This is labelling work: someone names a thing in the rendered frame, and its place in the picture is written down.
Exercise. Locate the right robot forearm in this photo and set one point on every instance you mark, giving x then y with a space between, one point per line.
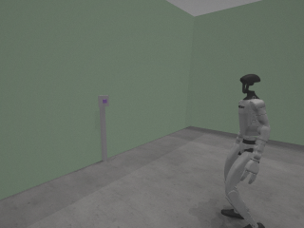
239 137

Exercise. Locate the panel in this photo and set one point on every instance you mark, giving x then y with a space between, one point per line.
102 106

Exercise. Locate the robot right thigh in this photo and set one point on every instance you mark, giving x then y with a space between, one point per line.
230 159

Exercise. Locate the left robot upper arm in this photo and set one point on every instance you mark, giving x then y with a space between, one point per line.
260 109

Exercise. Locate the left robot hand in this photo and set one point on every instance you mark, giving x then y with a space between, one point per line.
253 167

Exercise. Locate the left robot forearm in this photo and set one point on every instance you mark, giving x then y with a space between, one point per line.
260 143

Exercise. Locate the robot head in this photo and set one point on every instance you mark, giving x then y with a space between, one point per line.
249 80

